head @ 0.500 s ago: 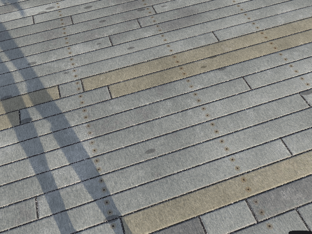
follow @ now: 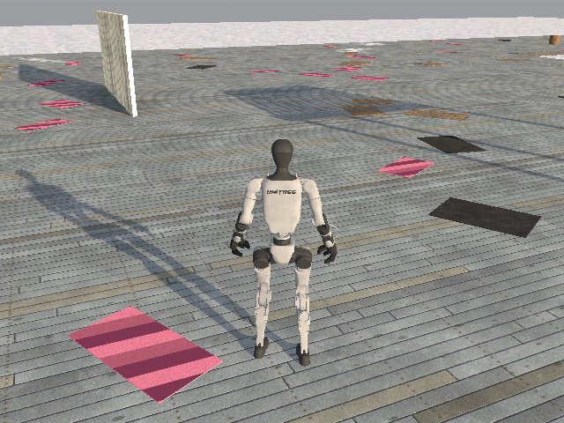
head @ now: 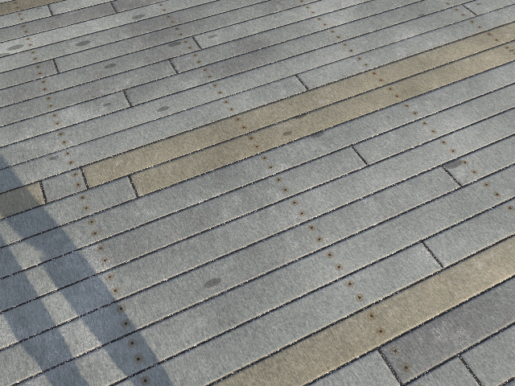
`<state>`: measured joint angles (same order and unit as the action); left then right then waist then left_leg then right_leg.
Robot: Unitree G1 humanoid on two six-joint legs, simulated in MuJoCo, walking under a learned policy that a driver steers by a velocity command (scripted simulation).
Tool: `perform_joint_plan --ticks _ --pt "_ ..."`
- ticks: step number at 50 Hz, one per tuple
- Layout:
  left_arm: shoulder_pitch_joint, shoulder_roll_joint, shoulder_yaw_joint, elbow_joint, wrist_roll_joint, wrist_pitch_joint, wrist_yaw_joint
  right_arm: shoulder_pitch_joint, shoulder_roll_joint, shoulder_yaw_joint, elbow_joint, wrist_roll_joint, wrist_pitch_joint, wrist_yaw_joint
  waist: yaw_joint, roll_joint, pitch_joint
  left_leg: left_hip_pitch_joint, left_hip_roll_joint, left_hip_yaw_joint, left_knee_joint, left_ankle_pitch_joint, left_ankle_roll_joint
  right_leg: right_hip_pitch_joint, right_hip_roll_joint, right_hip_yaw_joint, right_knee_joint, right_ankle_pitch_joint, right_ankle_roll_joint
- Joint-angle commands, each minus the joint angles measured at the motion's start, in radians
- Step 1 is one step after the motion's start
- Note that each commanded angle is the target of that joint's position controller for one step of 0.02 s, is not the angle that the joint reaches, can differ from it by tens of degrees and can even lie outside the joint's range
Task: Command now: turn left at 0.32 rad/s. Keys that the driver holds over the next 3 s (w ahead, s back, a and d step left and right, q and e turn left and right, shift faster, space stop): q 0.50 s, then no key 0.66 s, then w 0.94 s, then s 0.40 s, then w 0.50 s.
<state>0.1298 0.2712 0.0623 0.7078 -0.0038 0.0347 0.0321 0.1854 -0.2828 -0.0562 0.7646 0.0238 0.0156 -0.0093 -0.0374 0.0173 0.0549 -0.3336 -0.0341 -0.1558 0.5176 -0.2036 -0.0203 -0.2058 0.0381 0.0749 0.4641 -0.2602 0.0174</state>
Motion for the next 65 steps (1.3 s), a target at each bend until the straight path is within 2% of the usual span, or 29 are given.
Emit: perform_joint_plan --ticks 1,2,3,5,10,13,16,17,18,19,20,22,23,26,29,35,38,39,40,41,42,43,47,53,58,60,62,64,65 --pt "0.091 0.217 0.069 -0.034 0.034 -0.008 0.003 -0.053 -0.115 -0.029 -0.101 0.001 -0.026 -0.006 0.043 -0.211 -0.135 -0.148 -0.018 0.033 0.112 -0.154 0.028 0.150 -0.278 0.224 -0.125 0.263 -0.188" --pt "0.052 0.183 0.059 -0.054 0.043 -0.013 0.004 -0.049 -0.147 -0.041 -0.097 -0.006 -0.028 -0.005 0.058 -0.246 -0.115 -0.196 -0.013 0.075 0.299 -0.351 -0.005 0.133 -0.379 0.296 -0.154 0.362 -0.266" --pt "0.041 0.154 0.048 -0.061 0.043 -0.022 0.009 -0.040 -0.179 -0.059 -0.087 -0.004 -0.022 -0.006 0.058 -0.204 -0.099 -0.236 0.001 0.070 0.483 -0.408 -0.023 0.125 -0.402 0.294 -0.153 0.461 -0.292" --pt "-0.022 0.133 0.039 -0.061 0.013 -0.039 0.014 0.015 -0.157 -0.065 -0.064 -0.003 0.005 -0.012 0.017 -0.144 -0.069 -0.278 0.028 0.046 0.596 -0.341 -0.048 0.130 -0.353 0.180 -0.116 0.546 -0.245" --pt "0.011 0.167 0.053 -0.030 0.006 -0.023 0.019 -0.069 -0.088 -0.032 -0.128 0.003 0.018 0.013 0.066 -0.184 -0.087 -0.203 0.060 0.150 0.373 -0.209 -0.074 0.165 -0.298 0.025 -0.100 0.564 -0.223" --pt "0.022 0.208 0.065 -0.021 -0.003 -0.016 0.012 -0.069 -0.117 -0.037 -0.155 0.004 0.022 0.034 0.072 -0.201 -0.106 -0.087 0.050 0.200 0.223 -0.183 -0.046 0.145 -0.325 0.006 -0.078 0.551 -0.217" --pt "0.008 0.206 0.063 -0.009 -0.030 -0.028 0.003 0.018 -0.138 -0.054 -0.139 -0.005 0.032 0.036 0.018 -0.166 -0.111 0.094 0.009 0.240 -0.029 0.010 0.019 0.071 -0.305 -0.049 0.039 0.437 -0.146" --pt "0.072 0.173 0.054 0.017 -0.019 -0.038 -0.005 0.058 -0.180 -0.070 -0.136 -0.007 0.033 0.023 0.011 -0.062 -0.137 0.239 0.034 0.157 -0.111 0.199 0.060 -0.024 -0.251 -0.119 0.177 0.294 -0.073" --pt "0.073 0.099 0.028 -0.023 0.042 -0.043 -0.012 0.093 -0.319 -0.100 -0.160 -0.014 0.031 0.003 0.032 0.268 -0.173 0.440 0.320 -0.235 -0.108 0.652 0.196 -0.320 -0.122 -0.204 0.506 -0.247 0.042" --pt "-0.023 0.119 0.031 -0.057 0.031 -0.046 -0.005 0.112 -0.297 -0.084 -0.173 -0.044 0.009 0.017 -0.035 0.233 -0.230 0.372 0.448 -0.404 -0.142 0.706 0.395 -0.416 -0.026 -0.051 0.699 -0.476 0.061" --pt "-0.045 0.158 0.043 -0.058 0.006 -0.040 -0.001 0.086 -0.265 -0.075 -0.173 -0.047 -0.012 0.025 -0.034 0.127 -0.190 0.333 0.402 -0.332 -0.164 0.596 0.386 -0.433 -0.053 -0.002 0.776 -0.427 0.054" --pt "-0.028 0.165 0.051 -0.034 0.004 -0.031 0.013 -0.005 -0.213 -0.063 -0.172 -0.018 -0.022 0.014 0.014 0.062 -0.121 0.266 0.290 -0.211 -0.170 0.377 0.276 -0.437 -0.086 0.013 0.717 -0.266 0.041" --pt "-0.020 0.175 0.056 -0.032 0.010 -0.026 0.018 -0.037 -0.202 -0.056 -0.179 -0.010 -0.017 0.007 0.030 0.077 -0.109 0.223 0.262 -0.186 -0.179 0.346 0.255 -0.405 -0.086 0.015 0.681 -0.211 0.046" --pt "0.022 0.145 0.050 -0.021 0.004 -0.028 0.011 -0.048 -0.189 -0.049 -0.191 -0.019 -0.009 -0.008 0.048 0.103 -0.140 0.200 0.224 -0.155 -0.191 0.319 0.252 -0.340 -0.053 -0.002 0.606 -0.122 0.063" --pt "0.008 0.122 0.038 -0.021 0.005 -0.028 0.009 -0.037 -0.181 -0.045 -0.185 -0.021 -0.006 -0.016 0.029 0.109 -0.145 0.197 0.217 -0.156 -0.188 0.241 0.251 -0.298 -0.058 -0.004 0.460 -0.095 0.075" --pt "-0.005 0.126 0.031 -0.030 -0.003 -0.039 -0.007 -0.046 -0.180 -0.034 -0.167 -0.031 0.004 -0.003 0.002 0.133 -0.099 0.108 0.215 -0.213 -0.185 0.077 0.254 -0.159 -0.056 -0.023 0.257 -0.112 0.058" --pt "0.047 0.101 0.024 -0.013 0.000 -0.054 -0.020 -0.078 -0.146 -0.015 -0.154 -0.020 0.006 0.001 0.047 0.109 -0.099 0.083 0.185 -0.215 -0.134 0.104 0.214 -0.018 -0.046 -0.045 0.004 0.028 0.028" --pt "0.057 0.102 0.020 -0.012 0.012 -0.060 -0.023 -0.050 -0.121 -0.005 -0.140 -0.021 0.002 0.001 0.054 0.081 -0.105 0.056 0.157 -0.202 -0.121 0.091 0.171 0.063 -0.068 -0.020 -0.096 0.152 0.011" --pt "0.073 0.154 0.026 -0.019 0.028 -0.064 -0.020 -0.016 -0.096 0.005 -0.132 -0.038 -0.007 0.002 0.034 -0.006 -0.129 0.014 0.105 -0.148 -0.050 0.015 0.112 0.143 -0.181 0.083 -0.106 0.312 -0.026" --pt "0.021 0.197 0.030 -0.014 0.034 -0.062 -0.020 0.046 -0.083 0.003 -0.128 -0.042 -0.014 0.006 -0.049 -0.160 -0.119 0.020 0.002 -0.015 -0.018 -0.122 0.060 0.073 -0.245 0.153 -0.086 0.327 -0.108" --pt "-0.014 0.133 0.014 -0.023 0.030 -0.064 -0.024 0.024 -0.103 0.002 -0.119 -0.053 -0.014 0.002 -0.028 -0.174 -0.117 0.102 0.016 0.008 -0.025 -0.114 0.025 -0.012 -0.252 0.171 -0.120 0.199 -0.149" --pt "-0.028 0.107 0.005 -0.025 0.029 -0.067 -0.028 -0.008 -0.119 -0.004 -0.119 -0.051 -0.011 0.001 -0.012 -0.165 -0.095 0.118 0.018 0.009 -0.033 -0.068 0.020 -0.028 -0.209 0.138 -0.124 0.096 -0.123" --pt "0.016 0.124 0.002 -0.006 0.021 -0.083 -0.023 -0.025 -0.112 -0.006 -0.107 -0.040 0.004 -0.005 0.023 -0.109 -0.061 0.097 0.030 -0.020 -0.050 0.046 0.046 -0.014 -0.139 0.062 -0.083 0.064 -0.058" --pt "0.035 0.105 -0.010 0.003 0.016 -0.070 -0.014 -0.004 -0.088 -0.006 -0.072 -0.036 -0.008 -0.008 0.043 -0.022 -0.068 0.089 0.036 -0.033 -0.061 0.104 0.036 0.022 -0.109 0.032 -0.040 0.097 -0.057" --pt "0.031 0.094 -0.018 0.020 0.014 -0.068 -0.019 0.017 -0.087 -0.007 -0.046 -0.035 -0.010 -0.015 0.042 0.000 -0.071 0.112 0.042 -0.039 -0.063 0.139 0.032 0.025 -0.094 0.018 -0.032 0.121 -0.055" --pt "0.047 0.096 -0.019 0.037 0.012 -0.064 -0.020 0.038 -0.079 -0.005 -0.028 -0.032 -0.007 -0.020 0.044 -0.018 -0.075 0.104 0.010 -0.005 -0.050 -0.062 0.038 0.018 -0.080 0.018 -0.061 -0.102 -0.068" --pt "0.070 0.132 -0.008 0.047 -0.002 -0.061 -0.015 0.035 -0.082 -0.008 -0.034 -0.023 -0.015 -0.022 0.055 -0.088 0.001 -0.022 -0.028 0.055 0.031 -0.316 0.048 -0.005 -0.136 0.125 -0.131 -0.409 -0.134" --pt "0.126 0.177 0.004 0.069 -0.010 -0.071 -0.010 -0.006 -0.062 -0.004 -0.063 -0.008 -0.047 -0.016 0.067 -0.175 0.075 -0.146 -0.013 0.132 0.170 -0.260 0.045 0.014 -0.306 0.358 -0.261 -0.562 -0.234" --pt "0.135 0.187 0.009 0.073 -0.011 -0.077 -0.008 -0.034 -0.067 -0.005 -0.075 -0.003 -0.065 -0.011 0.075 -0.171 0.109 -0.179 0.026 0.124 0.208 -0.238 0.049 0.000 -0.354 0.418 -0.286 -0.533 -0.264"
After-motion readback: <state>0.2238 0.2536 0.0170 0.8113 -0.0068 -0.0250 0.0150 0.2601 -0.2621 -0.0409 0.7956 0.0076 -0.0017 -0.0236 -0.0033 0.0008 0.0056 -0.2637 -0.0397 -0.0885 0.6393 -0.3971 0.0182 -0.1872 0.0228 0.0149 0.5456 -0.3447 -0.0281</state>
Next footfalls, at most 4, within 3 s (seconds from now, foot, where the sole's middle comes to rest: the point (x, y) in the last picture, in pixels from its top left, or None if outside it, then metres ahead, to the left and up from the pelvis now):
0.34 left None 0.02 0.14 -0.77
0.80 right None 0.09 -0.08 -0.77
1.88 right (225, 379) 0.47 0.10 -0.77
2.34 left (116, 330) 0.61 0.39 -0.77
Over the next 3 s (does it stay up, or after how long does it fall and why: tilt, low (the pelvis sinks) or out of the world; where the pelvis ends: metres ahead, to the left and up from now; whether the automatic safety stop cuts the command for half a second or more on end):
stays up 0.56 0.24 0.02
